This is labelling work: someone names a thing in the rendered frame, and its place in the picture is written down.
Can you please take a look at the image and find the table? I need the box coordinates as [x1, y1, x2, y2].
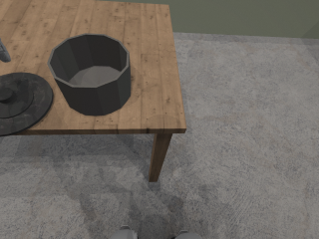
[0, 0, 187, 182]

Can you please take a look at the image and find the pot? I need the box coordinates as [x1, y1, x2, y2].
[47, 33, 132, 117]

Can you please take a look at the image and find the right robot shin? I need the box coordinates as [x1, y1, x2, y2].
[176, 230, 188, 237]

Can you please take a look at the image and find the left robot hand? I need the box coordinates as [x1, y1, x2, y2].
[0, 38, 11, 63]

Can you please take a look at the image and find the lid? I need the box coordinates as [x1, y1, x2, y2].
[0, 72, 54, 137]

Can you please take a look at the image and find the left robot thigh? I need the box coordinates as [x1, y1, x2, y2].
[110, 229, 138, 239]

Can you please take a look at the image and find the knob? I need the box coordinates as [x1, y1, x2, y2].
[0, 88, 16, 104]

